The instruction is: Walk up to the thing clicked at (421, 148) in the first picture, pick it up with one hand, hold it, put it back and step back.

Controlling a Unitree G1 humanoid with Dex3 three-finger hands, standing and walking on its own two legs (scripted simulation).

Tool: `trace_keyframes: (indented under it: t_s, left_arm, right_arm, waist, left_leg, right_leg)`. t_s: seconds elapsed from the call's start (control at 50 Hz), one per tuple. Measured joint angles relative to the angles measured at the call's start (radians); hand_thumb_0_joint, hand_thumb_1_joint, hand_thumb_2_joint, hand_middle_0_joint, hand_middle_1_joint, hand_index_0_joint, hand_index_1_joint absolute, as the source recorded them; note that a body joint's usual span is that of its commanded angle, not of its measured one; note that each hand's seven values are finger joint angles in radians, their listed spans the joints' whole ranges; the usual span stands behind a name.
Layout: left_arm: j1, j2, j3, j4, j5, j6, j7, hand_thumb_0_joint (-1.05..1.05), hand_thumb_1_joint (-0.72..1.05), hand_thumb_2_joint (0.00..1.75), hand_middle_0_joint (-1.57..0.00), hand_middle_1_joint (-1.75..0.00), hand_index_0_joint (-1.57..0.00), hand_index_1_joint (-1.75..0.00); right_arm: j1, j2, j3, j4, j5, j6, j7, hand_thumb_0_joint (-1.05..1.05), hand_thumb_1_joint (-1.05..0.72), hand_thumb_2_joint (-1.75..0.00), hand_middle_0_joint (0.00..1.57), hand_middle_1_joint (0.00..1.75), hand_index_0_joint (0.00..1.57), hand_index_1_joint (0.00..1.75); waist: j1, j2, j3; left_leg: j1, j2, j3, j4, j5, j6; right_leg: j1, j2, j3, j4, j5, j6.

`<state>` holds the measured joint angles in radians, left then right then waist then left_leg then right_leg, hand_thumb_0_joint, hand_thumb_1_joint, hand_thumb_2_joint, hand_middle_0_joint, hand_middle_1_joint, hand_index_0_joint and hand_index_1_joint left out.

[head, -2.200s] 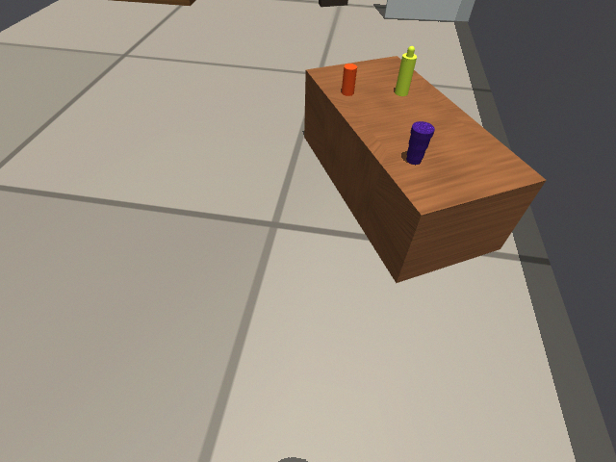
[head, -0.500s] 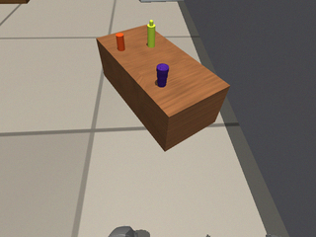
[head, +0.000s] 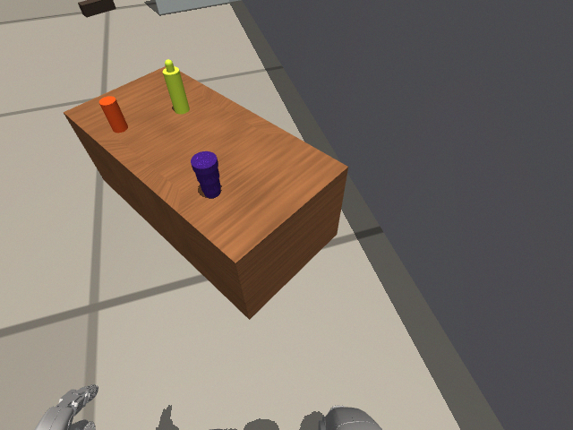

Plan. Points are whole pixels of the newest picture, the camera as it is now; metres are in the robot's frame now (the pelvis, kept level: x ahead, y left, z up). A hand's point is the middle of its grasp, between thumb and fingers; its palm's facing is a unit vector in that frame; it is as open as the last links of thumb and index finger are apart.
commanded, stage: walk up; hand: left
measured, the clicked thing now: (208, 176) +0.84 +0.22 -0.28
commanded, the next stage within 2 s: none
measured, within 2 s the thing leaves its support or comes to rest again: neither
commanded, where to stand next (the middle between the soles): +0.36 +0.00 m, yaw +0 degrees
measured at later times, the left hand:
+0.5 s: hand (122, 386) +0.22 +0.27 -0.14, palm faces -0.07 -0.94 -0.34, open 7.4 cm
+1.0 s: hand (154, 300) +0.36 +0.25 -0.13, palm faces -0.03 -0.90 -0.43, open 7.4 cm
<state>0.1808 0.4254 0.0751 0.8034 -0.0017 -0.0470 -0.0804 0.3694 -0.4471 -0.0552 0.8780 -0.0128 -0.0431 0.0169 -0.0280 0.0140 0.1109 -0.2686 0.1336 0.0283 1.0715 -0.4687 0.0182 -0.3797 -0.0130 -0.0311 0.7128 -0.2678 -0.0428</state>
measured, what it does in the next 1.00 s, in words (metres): walks ahead: left foot, then right foot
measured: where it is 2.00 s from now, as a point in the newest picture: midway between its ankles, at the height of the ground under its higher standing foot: (295, 395)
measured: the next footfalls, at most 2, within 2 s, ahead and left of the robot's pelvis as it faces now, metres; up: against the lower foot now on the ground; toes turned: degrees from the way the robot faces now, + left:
left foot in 0.36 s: +0.29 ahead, +0.12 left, +0.00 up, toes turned +3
right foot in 0.72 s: +0.37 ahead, -0.16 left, +0.00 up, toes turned +0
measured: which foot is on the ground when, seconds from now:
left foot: up 0.00-0.34, down 0.36-0.72, up 0.74-0.98, down 1.00-1.00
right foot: down 0.00-0.40, up 0.42-0.70, down 0.72-1.00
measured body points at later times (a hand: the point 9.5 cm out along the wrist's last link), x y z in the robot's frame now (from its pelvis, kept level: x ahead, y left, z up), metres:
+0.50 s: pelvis +0.18 +0.00 +0.01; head +0.20 +0.02 +0.46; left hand +0.22 +0.32 -0.12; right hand +0.27 -0.31 -0.08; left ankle +0.25 +0.12 -0.71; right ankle +0.14 -0.12 -0.65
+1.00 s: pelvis +0.27 -0.03 +0.00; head +0.31 -0.04 +0.44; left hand +0.36 +0.29 -0.10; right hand +0.36 -0.34 -0.13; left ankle +0.30 +0.11 -0.72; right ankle +0.33 -0.16 -0.71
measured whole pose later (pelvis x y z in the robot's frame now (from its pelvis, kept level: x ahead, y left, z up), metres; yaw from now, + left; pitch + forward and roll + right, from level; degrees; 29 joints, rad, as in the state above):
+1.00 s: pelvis +0.27 -0.03 +0.00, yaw +0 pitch -2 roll +1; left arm 0.19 0.39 0.01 0.89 0.02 -0.05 0.01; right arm 0.21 -0.41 -0.04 0.92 -0.01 0.01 0.02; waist 0.02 0.03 0.10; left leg -0.35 0.03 0.01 0.74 -0.39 0.02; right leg -0.41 -0.08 -0.04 0.76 -0.31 0.01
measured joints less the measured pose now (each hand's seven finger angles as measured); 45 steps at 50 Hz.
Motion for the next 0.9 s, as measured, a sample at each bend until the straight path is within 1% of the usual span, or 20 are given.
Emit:
trace_keyframes:
  t_s: [0.02,0.06,0.12,0.18,0.24,0.32,0.36,0.38,0.4,0.46,0.5,0.58,0.62,0.68,0.72,0.74,0.78,0.8,0.84,0.9]
  left_arm:
    - [0.008,-0.011,-0.007,0.0,-0.005,0.0,0.005,0.01,0.91,0.9,-0.2,-0.3,-0.2,-0.3]
    - [0.035,-0.03,-0.02,0.003,-0.007,-0.003,0.013,0.0,0.91,0.9,-0.2,-0.3,-0.2,-0.3]
    - [0.081,-0.047,-0.032,0.01,-0.002,-0.01,0.017,0.0,0.91,0.9,-0.2,-0.3,-0.2,-0.3]
    - [0.125,-0.05,-0.034,0.013,0.004,-0.016,0.018,0.01,0.9,0.9,-0.2,-0.3,-0.21,-0.3]
    - [0.161,-0.043,-0.032,0.011,0.011,-0.02,0.021,0.01,0.9,0.9,-0.2,-0.3,-0.21,-0.3]
    - [0.199,-0.023,-0.03,0.014,0.012,-0.017,0.024,0.01,0.9,0.9,-0.2,-0.3,-0.21,-0.3]
    - [0.215,-0.01,-0.032,0.02,0.01,-0.01,0.027,0.01,0.9,0.9,-0.2,-0.3,-0.21,-0.3]
    - [0.217,-0.002,-0.032,0.026,0.009,-0.006,0.03,0.01,0.9,0.9,-0.2,-0.3,-0.21,-0.3]
    - [0.214,-0.003,-0.031,0.034,0.005,0.0,0.035,0.01,0.9,0.9,-0.2,-0.3,-0.21,-0.3]
    - [0.193,-0.007,-0.041,0.059,0.003,0.015,0.046,0.01,0.91,0.9,-0.2,-0.3,-0.2,-0.3]
    - [0.177,0.001,-0.041,0.061,0.004,0.014,0.044,0.01,0.91,0.9,-0.2,-0.3,-0.2,-0.3]
    - [0.154,0.009,-0.03,0.051,0.007,0.005,0.026,0.01,0.91,0.9,-0.2,-0.3,-0.2,-0.3]
    - [0.142,0.006,-0.027,0.051,0.009,0.001,0.025,0.01,0.91,0.9,-0.2,-0.3,-0.2,-0.3]
    - [0.126,0.002,-0.025,0.055,0.013,-0.013,0.039,0.01,0.91,0.9,-0.2,-0.3,-0.2,-0.3]
    - [0.122,0.009,-0.022,0.057,0.019,-0.027,0.055,0.01,0.91,0.9,-0.2,-0.3,-0.2,-0.3]
    - [0.111,0.001,-0.02,0.065,0.023,-0.03,0.064,0.01,0.91,0.9,-0.2,-0.3,-0.2,-0.3]
    - [0.09,-0.015,-0.032,0.072,0.023,-0.028,0.073,0.01,0.91,0.9,-0.2,-0.3,-0.2,-0.3]
    - [0.08,-0.025,-0.04,0.073,0.022,-0.026,0.076,0.01,0.91,0.9,-0.2,-0.3,-0.2,-0.3]
    - [0.063,-0.044,-0.054,0.071,0.023,-0.024,0.079,0.01,0.91,0.9,-0.2,-0.3,-0.2,-0.3]
    - [0.043,-0.052,-0.063,0.071,0.028,-0.019,0.081,0.01,0.9,0.9,-0.2,-0.3,-0.21,-0.3]
  right_arm:
    - [-0.013,0.001,0.002,0.001,0.003,0.003,0.001,0.01,-0.91,-0.9,0.2,0.3,0.2,0.3]
    - [-0.036,0.003,0.005,-0.006,0.005,0.0,0.005,0.02,-0.91,-0.9,0.2,0.3,0.2,0.3]
    - [-0.058,0.01,0.005,-0.025,-0.002,-0.011,0.02,0.01,-0.91,-0.9,0.2,0.3,0.2,0.3]
    - [-0.065,0.02,0.004,-0.034,-0.012,-0.012,0.031,0.01,-0.91,-0.9,0.2,0.3,0.2,0.3]
    - [-0.069,0.029,0.004,-0.028,-0.02,-0.008,0.037,0.01,-0.91,-0.9,0.2,0.3,0.2,0.3]
    - [-0.079,0.042,0.001,-0.024,-0.021,-0.014,0.041,0.01,-0.91,-0.9,0.2,0.3,0.2,0.3]
    - [-0.084,0.046,-0.001,-0.03,-0.019,-0.026,0.041,0.01,-0.91,-0.9,0.2,0.3,0.2,0.3]
    - [-0.093,0.053,-0.003,-0.034,-0.02,-0.034,0.038,0.01,-0.91,-0.9,0.2,0.3,0.2,0.3]
    - [-0.101,0.055,-0.003,-0.046,-0.025,-0.042,0.036,0.01,-0.91,-0.9,0.2,0.3,0.2,0.3]
    - [-0.104,0.06,-0.001,-0.082,-0.008,-0.056,0.032,0.01,-0.91,-0.9,0.2,0.3,0.2,0.3]
    - [-0.092,0.067,0.007,-0.09,0.0,-0.053,0.028,0.01,-0.91,-0.9,0.2,0.3,0.2,0.3]
    - [-0.068,0.059,0.017,-0.086,-0.003,-0.04,0.031,0.01,-0.91,-0.9,0.2,0.3,0.21,0.3]
    - [-0.056,0.045,0.016,-0.083,-0.006,-0.032,0.032,0.01,-0.91,-0.9,0.2,0.3,0.21,0.3]
    - [-0.047,0.025,0.015,-0.073,-0.003,-0.009,0.028,0.01,-0.9,-0.9,0.2,0.3,0.21,0.3]
    - [-0.044,0.02,0.017,-0.064,0.004,0.009,0.022,0.01,-0.9,-0.9,0.2,0.3,0.21,0.3]
    - [-0.053,0.017,0.015,-0.053,0.007,0.02,0.016,0.01,-0.9,-0.9,0.2,0.3,0.21,0.3]
    - [-0.077,0.02,0.013,-0.029,0.009,0.047,0.003,0.01,-0.91,-0.9,0.2,0.3,0.2,0.3]
    - [-0.09,0.02,0.014,-0.017,0.009,0.057,-0.001,0.01,-0.91,-0.9,0.2,0.3,0.2,0.3]
    - [-0.112,0.019,0.015,-0.001,0.011,0.064,-0.005,0.01,-0.91,-0.9,0.2,0.3,0.2,0.3]
    - [-0.136,0.026,0.014,0.014,0.007,0.061,0.0,0.01,-0.91,-0.9,0.2,0.3,0.2,0.3]
  waist:
    - [0.007,0.005,-0.003]
    - [0.019,0.02,-0.015]
    - [0.033,0.037,-0.029]
    - [0.044,0.038,-0.04]
    - [0.06,0.03,-0.044]
    - [0.079,0.006,-0.041]
    - [0.078,-0.014,-0.04]
    - [0.077,-0.039,-0.031]
    - [0.076,-0.055,-0.022]
    - [0.055,-0.055,-0.008]
    - [0.048,-0.065,-0.01]
    - [0.036,-0.07,-0.019]
    - [0.027,-0.054,-0.021]
    - [0.016,-0.023,-0.022]
    - [0.018,-0.013,-0.026]
    - [0.022,0.007,-0.023]
    - [0.028,0.028,-0.02]
    - [0.032,0.035,-0.016]
    - [0.039,0.048,-0.01]
    - [0.045,0.049,-0.008]
  left_leg:
    - [-0.043,-0.013,-0.012,0.06,0.02,0.008]
    - [-0.116,-0.019,-0.019,0.081,0.075,0.013]
    - [-0.196,-0.015,-0.023,0.009,0.151,0.002]
    - [-0.233,-0.015,-0.013,-0.119,0.177,-0.016]
    - [-0.235,-0.022,-0.002,-0.253,0.2,-0.022]
    - [-0.186,-0.049,0.014,-0.402,0.23,-0.004]
    - [-0.135,-0.075,0.025,-0.475,0.271,0.008]
    - [-0.119,-0.094,0.037,-0.479,0.308,0.008]
    - [-0.112,-0.103,0.05,-0.46,0.293,0.005]
    - [-0.075,-0.097,0.051,-0.446,0.243,0.01]
    - [-0.035,-0.097,0.052,-0.481,0.24,0.008]
    - [0.025,-0.096,0.051,-0.534,0.229,0.007]
    - [0.04,-0.089,0.045,-0.533,0.211,0.004]
    - [0.035,-0.07,0.027,-0.472,0.157,-0.015]
    - [0.012,-0.058,0.017,-0.382,0.094,-0.029]
    - [-0.007,-0.047,0.0,-0.326,0.064,-0.018]
    - [-0.054,-0.07,-0.044,-0.209,-0.039,-0.004]
    - [-0.075,-0.086,-0.056,-0.158,-0.069,0.0]
    - [-0.11,-0.101,-0.062,-0.11,-0.078,0.006]
    - [-0.129,-0.097,-0.044,-0.144,-0.048,0.006]
  right_leg:
    - [0.022,0.005,0.003,-0.017,-0.004,-0.004]
    - [0.065,0.019,0.009,-0.068,0.001,-0.007]
    - [0.119,0.044,0.016,-0.137,0.007,-0.016]
    - [0.16,0.059,0.018,-0.173,-0.007,-0.024]
    - [0.194,0.069,0.014,-0.181,-0.039,-0.024]
    - [0.233,0.069,0.009,-0.153,-0.107,-0.013]
    - [0.242,0.057,0.008,-0.108,-0.16,-0.003]
    - [0.235,0.037,0.016,-0.057,-0.189,-0.004]
    - [0.204,0.025,0.028,0.033,-0.188,-0.007]
    - [0.071,0.042,0.056,0.331,-0.211,-0.009]
    - [0.003,0.025,0.056,0.386,-0.182,-0.006]
    - [-0.066,-0.04,0.033,0.25,-0.121,0.019]
    - [-0.067,-0.055,0.024,0.141,-0.092,0.027]
    - [-0.033,-0.048,0.011,-0.013,0.015,0.033]
    - [0.009,-0.031,0.004,-0.095,0.077,0.033]
    - [0.003,-0.017,-0.004,-0.066,0.056,0.037]
    - [-0.01,-0.014,-0.011,-0.015,0.014,0.034]
    - [-0.009,-0.018,-0.011,-0.008,0.005,0.031]
    - [-0.003,-0.024,-0.012,-0.012,0.0,0.032]
    - [-0.004,-0.038,-0.011,-0.012,-0.007,0.037]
